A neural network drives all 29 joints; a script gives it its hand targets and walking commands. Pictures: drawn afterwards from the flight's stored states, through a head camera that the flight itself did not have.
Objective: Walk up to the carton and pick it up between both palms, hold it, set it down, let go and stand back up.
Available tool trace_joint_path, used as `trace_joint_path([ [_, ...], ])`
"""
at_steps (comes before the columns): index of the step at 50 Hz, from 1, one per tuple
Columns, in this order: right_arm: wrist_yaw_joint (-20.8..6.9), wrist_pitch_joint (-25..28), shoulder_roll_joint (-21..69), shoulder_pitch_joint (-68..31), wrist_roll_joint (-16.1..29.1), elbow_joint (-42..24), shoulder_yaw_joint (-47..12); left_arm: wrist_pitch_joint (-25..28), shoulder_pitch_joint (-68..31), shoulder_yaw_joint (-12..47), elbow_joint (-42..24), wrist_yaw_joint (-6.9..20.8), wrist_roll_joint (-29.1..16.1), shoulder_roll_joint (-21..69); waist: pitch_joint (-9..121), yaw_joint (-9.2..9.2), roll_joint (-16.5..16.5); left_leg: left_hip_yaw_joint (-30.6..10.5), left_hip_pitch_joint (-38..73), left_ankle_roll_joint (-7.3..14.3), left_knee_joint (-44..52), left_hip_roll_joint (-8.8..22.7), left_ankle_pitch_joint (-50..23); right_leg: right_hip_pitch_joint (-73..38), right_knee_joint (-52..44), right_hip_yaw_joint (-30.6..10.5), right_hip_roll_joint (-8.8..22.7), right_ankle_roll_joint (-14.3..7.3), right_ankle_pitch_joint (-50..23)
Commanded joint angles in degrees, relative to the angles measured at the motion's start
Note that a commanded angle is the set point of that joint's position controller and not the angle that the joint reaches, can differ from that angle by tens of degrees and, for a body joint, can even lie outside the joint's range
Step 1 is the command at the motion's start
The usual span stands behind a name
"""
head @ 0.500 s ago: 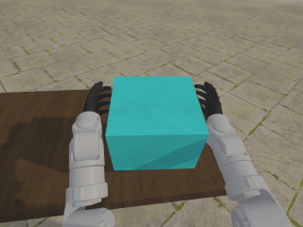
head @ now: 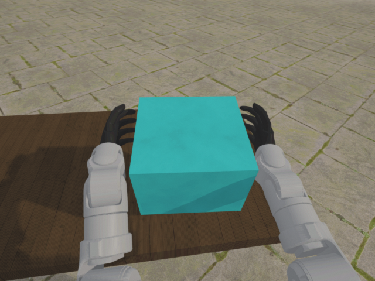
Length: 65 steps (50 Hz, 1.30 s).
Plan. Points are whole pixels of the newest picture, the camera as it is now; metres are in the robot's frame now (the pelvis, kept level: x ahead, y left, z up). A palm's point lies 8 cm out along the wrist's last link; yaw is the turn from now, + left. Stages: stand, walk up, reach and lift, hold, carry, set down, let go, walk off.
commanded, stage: hold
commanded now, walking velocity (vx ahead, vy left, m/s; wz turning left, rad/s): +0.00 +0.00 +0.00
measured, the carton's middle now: (189, 153) +0.36 +0.00 +0.13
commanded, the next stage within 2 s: none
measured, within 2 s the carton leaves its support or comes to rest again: neither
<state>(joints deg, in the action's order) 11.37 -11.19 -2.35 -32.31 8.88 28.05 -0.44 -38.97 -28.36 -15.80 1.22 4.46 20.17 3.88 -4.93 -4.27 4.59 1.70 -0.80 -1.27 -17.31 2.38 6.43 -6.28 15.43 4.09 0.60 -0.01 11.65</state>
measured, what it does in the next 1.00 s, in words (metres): stands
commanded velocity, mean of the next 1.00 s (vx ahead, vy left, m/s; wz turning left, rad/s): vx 0.00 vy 0.00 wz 0.00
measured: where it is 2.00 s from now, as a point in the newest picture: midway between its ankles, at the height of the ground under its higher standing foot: outside the picture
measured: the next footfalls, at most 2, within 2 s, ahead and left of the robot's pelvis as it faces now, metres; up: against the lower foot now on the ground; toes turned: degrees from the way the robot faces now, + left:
none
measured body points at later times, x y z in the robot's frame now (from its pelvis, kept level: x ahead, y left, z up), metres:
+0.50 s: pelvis -0.01 +0.00 +0.00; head -0.05 +0.03 +0.45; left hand +0.36 +0.16 +0.17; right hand +0.36 -0.15 +0.17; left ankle +0.05 +0.13 -0.75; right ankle -0.02 -0.11 -0.75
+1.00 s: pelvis +0.00 +0.00 +0.00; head -0.04 +0.03 +0.45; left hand +0.36 +0.16 +0.17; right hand +0.37 -0.15 +0.16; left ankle +0.05 +0.13 -0.75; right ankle -0.02 -0.11 -0.75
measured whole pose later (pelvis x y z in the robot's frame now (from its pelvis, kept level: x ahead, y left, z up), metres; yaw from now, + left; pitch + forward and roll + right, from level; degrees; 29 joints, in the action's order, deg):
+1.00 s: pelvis +0.00 +0.00 +0.00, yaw +0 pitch -10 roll +0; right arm 10.6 -10.9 -2.4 -32.9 8.4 29.4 0.3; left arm -39.3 -29.3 -15.4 2.6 3.7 20.3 3.8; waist -4.6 -4.1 4.6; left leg 1.8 -0.9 -1.1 -17.3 2.2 6.4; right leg -6.1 15.4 4.0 0.7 0.1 11.5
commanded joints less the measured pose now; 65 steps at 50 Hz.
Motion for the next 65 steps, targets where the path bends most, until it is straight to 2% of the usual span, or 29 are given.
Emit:
trace_joint_path([
  [1, -5.74, 3.27, 28.42, -38.52, 2.50, -18.45, -21.00, 2.70, -31.32, 26.48, -5.01, 6.54, -7.81, 23.95, 20.37, -0.76, -4.13, 1.58, 13.32, 0.93, -1.05, -3.25, -14.35, 4.71, -1.84, 2.21, -2.95, 2.36, -15.40],
  [4, -6.01, 2.67, 28.69, -38.20, 1.40, -14.98, -19.78, 2.11, -31.74, 24.10, -1.68, 7.18, -6.64, 22.79, 16.60, -0.37, -3.35, 2.44, 11.17, 1.76, 0.36, -3.47, -9.23, 5.83, -2.30, 1.82, -2.30, 2.32, -12.30],
  [7, -6.07, 2.95, 28.54, -39.22, 1.50, -15.69, -19.60, 2.06, -32.15, 24.27, -2.22, 7.46, -6.75, 24.05, 17.98, -0.70, -4.61, 2.66, 11.67, 1.28, 0.24, -3.73, -10.37, 5.43, -2.23, 2.46, -2.74, 2.35, -12.19],
  [9, -6.16, 3.44, 28.79, -40.48, 2.11, -17.46, -20.16, 2.18, -32.10, 24.71, -3.00, 7.10, -6.97, 24.41, 20.76, 0.22, -4.86, 2.27, 12.62, 1.09, -0.56, -3.55, -12.89, 4.69, -1.96, 2.31, -2.72, 2.26, -14.21],
  [11, -6.12, 3.46, 29.52, -41.47, 2.13, -18.03, -20.81, 2.76, -33.85, 24.79, -3.16, 6.91, -7.16, 23.57, 21.23, 0.41, -4.00, 2.38, 12.17, 1.43, -0.39, -3.63, -11.71, 4.71, -1.95, 2.11, -2.73, 2.40, -13.32],
  [12, -6.22, 3.46, 29.52, -41.48, 2.11, -16.88, -20.42, 2.99, -34.68, 25.12, -3.76, 6.78, -7.19, 24.16, 21.37, 0.38, -4.94, 2.32, 12.29, 1.35, -0.38, -3.66, -10.73, 5.40, -1.94, 2.06, -2.45, 2.45, -12.99],
  [14, -6.44, 3.64, 29.80, -42.82, 1.68, -16.58, -20.09, 3.01, -35.20, 24.14, -1.69, 6.73, -6.54, 23.35, 19.76, 0.99, -4.11, 2.40, 10.82, 1.85, 0.31, -3.41, -8.06, 5.84, -2.23, 1.89, -2.35, 2.31, -9.88],
  [15, -6.48, 3.71, 29.84, -42.73, 0.57, -16.04, -19.20, 3.09, -35.60, 24.19, -0.78, 6.75, -6.72, 23.73, 19.89, 0.12, -3.15, 2.55, 10.77, 2.02, 0.76, -3.61, -7.04, 6.42, -2.56, 2.21, -2.21, 2.38, -9.28],
  [17, -6.73, 3.43, 29.49, -42.60, -0.24, -14.24, -18.44, 2.70, -34.34, 22.27, 1.96, 7.02, -5.75, 23.18, 17.75, 0.96, -2.21, 2.94, 9.73, 2.75, 1.64, -3.42, -3.87, 7.06, -3.22, 2.09, -2.29, 2.25, -5.80],
  [20, -7.20, 4.04, 29.17, -44.35, -0.69, -13.33, -16.84, 2.98, -36.12, 22.36, 2.68, 6.98, -5.99, 23.97, 18.88, 0.34, -3.65, 3.09, 9.74, 2.54, 1.96, -3.26, -2.43, 8.27, -3.51, 2.24, -2.17, 1.76, -3.39],
  [21, -7.30, 4.27, 29.52, -45.46, -0.93, -13.06, -16.61, 2.90, -36.36, 21.95, 3.42, 6.97, -5.80, 24.61, 18.99, 1.16, -3.29, 3.36, 9.34, 2.60, 1.88, -3.53, -2.72, 8.27, -3.67, 2.49, -2.34, 1.97, -3.49],
  [22, -7.39, 4.33, 29.55, -44.10, -1.17, -11.98, -16.22, 3.07, -36.50, 22.42, 2.93, 6.97, -5.87, 24.51, 19.42, -0.06, -3.71, 3.17, 10.03, 2.51, 1.78, -3.29, -3.60, 8.01, -3.46, 2.33, -2.26, 1.92, -4.56],
  [24, -7.27, 4.48, 29.63, -44.01, -0.69, -13.03, -16.58, 3.29, -35.74, 21.74, 3.36, 7.02, -6.01, 23.57, 19.94, 0.56, -2.67, 3.20, 10.90, 2.61, 1.14, -3.45, -6.02, 7.56, -3.06, 2.20, -2.33, 2.28, -7.30],
  [25, -7.20, 3.87, 29.33, -42.53, -0.89, -9.97, -16.10, 3.11, -35.69, 21.08, 4.12, 7.14, -5.40, 23.99, 18.30, 0.24, -3.17, 3.29, 10.38, 2.22, 1.24, -3.64, -6.26, 7.81, -3.02, 2.52, -2.51, 2.35, -7.23],
  [26, -7.19, 4.18, 29.35, -43.07, -0.79, -10.80, -16.32, 3.21, -36.20, 21.56, 3.17, 7.37, -5.70, 24.08, 18.74, -0.40, -3.15, 3.19, 10.51, 2.27, 1.04, -3.48, -6.02, 6.95, -3.11, 2.30, -2.57, 2.22, -7.22],
  [30, -7.01, 4.28, 28.94, -43.44, 0.10, -11.54, -16.73, 3.17, -35.55, 22.74, 2.44, 6.84, -6.25, 24.87, 20.41, -0.04, -5.14, 3.10, 11.11, 1.56, 0.35, -3.65, -7.79, 6.85, -2.76, 2.55, -2.36, 2.03, -7.78],
  [34, -6.88, 4.52, 29.45, -42.13, 1.29, -13.81, -18.54, 3.53, -34.97, 24.89, -1.27, 6.46, -7.31, 25.16, 22.02, -0.81, -5.08, 2.19, 13.25, 1.02, -0.87, -3.25, -13.27, 5.67, -2.13, 2.72, -2.97, 2.07, -11.87],
  [36, -7.09, 4.66, 29.02, -41.96, 1.78, -14.41, -18.74, 3.51, -34.69, 25.95, -2.33, 6.07, -7.68, 25.91, 23.07, -0.30, -6.53, 1.61, 14.10, 0.34, -1.47, -2.88, -15.19, 6.77, -2.11, 2.91, -3.48, 1.70, -11.04],
  [42, -6.83, 3.67, 28.53, -40.08, 1.60, -13.69, -18.71, 2.43, -32.91, 25.78, -2.15, 6.24, -7.17, 25.03, 19.17, -0.95, -5.05, 1.94, 12.26, 0.85, -0.25, -3.08, -11.92, 6.11, -2.78, 2.55, -3.12, 1.73, -9.81],
  [47, -6.73, 3.86, 28.42, -41.18, 2.11, -16.67, -19.50, 2.54, -33.02, 25.96, -2.60, 5.97, -7.66, 24.85, 20.61, 0.05, -5.26, 2.06, 12.93, 0.51, -0.87, -3.37, -13.98, 5.78, -2.26, 2.37, -3.04, 2.01, -11.85],
  [48, -6.63, 3.86, 28.53, -41.12, 1.96, -17.00, -19.55, 2.56, -32.80, 26.05, -3.26, 6.14, -7.53, 24.87, 20.98, -0.38, -5.07, 1.59, 12.98, 0.86, -0.99, -3.08, -13.44, 5.36, -2.32, 2.46, -3.20, 1.98, -12.10],
  [49, -6.50, 3.62, 28.94, -40.84, 1.71, -16.44, -19.61, 2.43, -32.82, 25.54, -2.86, 6.18, -7.33, 24.77, 20.26, 0.36, -4.96, 2.04, 12.41, 0.88, -0.76, -3.21, -12.98, 5.17, -2.18, 2.51, -3.00, 2.14, -11.84],
  [50, -6.49, 3.61, 28.68, -39.96, 2.15, -16.41, -19.91, 2.37, -32.25, 26.02, -3.51, 6.29, -7.13, 25.15, 19.72, -0.57, -4.90, 1.81, 12.71, 0.74, -0.68, -3.11, -13.22, 5.22, -2.20, 2.63, -3.17, 2.15, -12.57],
  [52, -6.30, 3.14, 28.61, -39.83, 2.12, -16.24, -19.88, 2.18, -32.28, 25.16, -2.78, 6.48, -6.85, 24.29, 19.46, 0.00, -4.72, 2.06, 12.43, 1.12, -0.52, -3.28, -12.45, 5.21, -2.07, 2.06, -2.68, 2.30, -13.39],
  [53, -6.14, 3.26, 28.96, -40.73, 1.66, -17.32, -20.38, 2.20, -32.14, 25.06, -2.93, 6.68, -7.41, 24.76, 20.43, -0.12, -2.84, 1.96, 12.03, 1.35, -0.39, -3.43, -12.50, 4.26, -2.04, 2.17, -2.90, 2.40, -13.91],
  [59, -6.01, 2.56, 29.32, -39.99, 1.21, -14.53, -19.59, 1.98, -33.19, 23.09, -0.73, 7.53, -6.12, 23.10, 17.68, 0.05, -3.24, 2.71, 10.43, 1.96, 0.79, -3.80, -8.23, 4.54, -2.38, 1.51, -2.13, 2.69, -12.53],
  [63, -6.11, 3.45, 30.39, -41.77, 1.29, -16.51, -20.02, 2.77, -34.79, 23.49, -2.39, 7.29, -6.68, 23.86, 20.47, 0.21, -3.57, 2.68, 11.30, 2.00, 0.39, -3.78, -9.19, 4.55, -2.18, 2.03, -2.37, 2.69, -12.50],
  [64, -5.95, 3.27, 30.02, -41.55, 1.06, -16.17, -19.65, 2.71, -34.68, 23.41, -0.96, 7.37, -6.72, 23.57, 20.32, -0.22, -2.92, 2.62, 11.37, 2.10, 0.35, -3.87, -9.39, 5.07, -2.27, 1.85, -2.19, 2.82, -13.44],
  [65, -5.95, 3.37, 29.98, -42.40, 0.94, -16.30, -19.62, 2.65, -34.31, 22.99, -0.02, 7.43, -6.38, 23.48, 19.78, 0.41, -3.12, 2.76, 11.03, 2.26, 0.41, -3.99, -8.61, 5.29, -2.23, 1.88, -2.07, 2.93, -12.88],
])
